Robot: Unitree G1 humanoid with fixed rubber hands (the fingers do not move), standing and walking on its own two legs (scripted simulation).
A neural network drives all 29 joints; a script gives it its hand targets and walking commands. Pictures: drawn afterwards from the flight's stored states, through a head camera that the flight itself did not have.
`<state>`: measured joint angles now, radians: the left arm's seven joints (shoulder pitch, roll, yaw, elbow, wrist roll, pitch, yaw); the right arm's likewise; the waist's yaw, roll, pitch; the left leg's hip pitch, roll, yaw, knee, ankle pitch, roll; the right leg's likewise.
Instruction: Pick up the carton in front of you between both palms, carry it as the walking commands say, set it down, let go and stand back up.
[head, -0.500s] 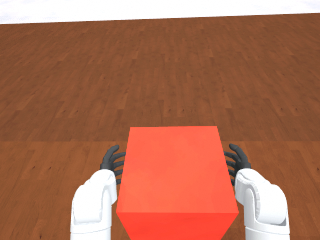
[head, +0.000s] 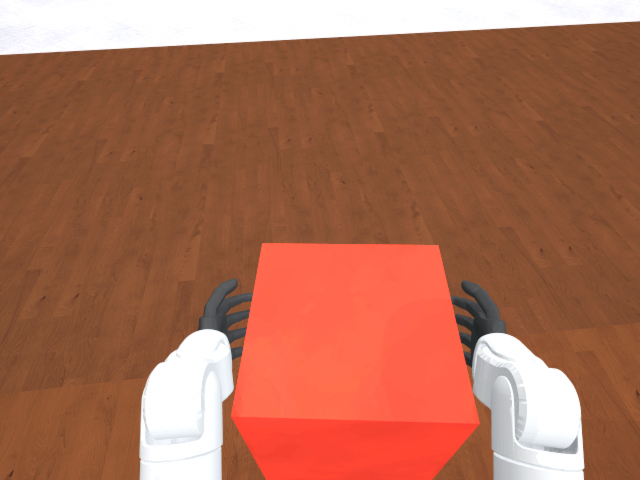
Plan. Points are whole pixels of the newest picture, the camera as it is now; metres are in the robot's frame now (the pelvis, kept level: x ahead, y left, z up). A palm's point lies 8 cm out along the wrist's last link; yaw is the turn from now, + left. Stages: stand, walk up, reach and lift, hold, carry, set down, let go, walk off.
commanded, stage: carry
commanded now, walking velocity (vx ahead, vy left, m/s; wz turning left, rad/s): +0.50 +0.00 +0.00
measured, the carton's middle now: (347, 369) +0.27 -0.01 -0.01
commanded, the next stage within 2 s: none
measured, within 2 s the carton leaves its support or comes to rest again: neither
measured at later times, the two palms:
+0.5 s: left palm (258, 161) +0.59 +0.13 +0.06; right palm (434, 151) +0.63 -0.17 +0.06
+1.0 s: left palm (254, 43) +1.01 +0.18 +0.08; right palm (384, 41) +1.00 -0.12 +0.08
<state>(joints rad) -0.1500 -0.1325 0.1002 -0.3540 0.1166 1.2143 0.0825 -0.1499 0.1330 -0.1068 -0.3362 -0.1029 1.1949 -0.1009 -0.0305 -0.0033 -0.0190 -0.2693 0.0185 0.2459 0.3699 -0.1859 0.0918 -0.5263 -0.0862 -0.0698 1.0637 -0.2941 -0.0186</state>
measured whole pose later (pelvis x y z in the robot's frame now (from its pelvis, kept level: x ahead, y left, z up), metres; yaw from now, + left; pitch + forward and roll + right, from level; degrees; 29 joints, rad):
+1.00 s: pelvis +0.67 +0.03 -0.01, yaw +2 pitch +5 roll -1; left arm -0.52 -0.05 0.18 -0.11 0.09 1.24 0.11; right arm -0.50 0.05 -0.18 -0.10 -0.06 1.21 -0.13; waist -0.04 -0.01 0.02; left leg -0.34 0.01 0.18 0.51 -0.18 0.10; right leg -0.61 -0.06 -0.03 1.12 -0.35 -0.05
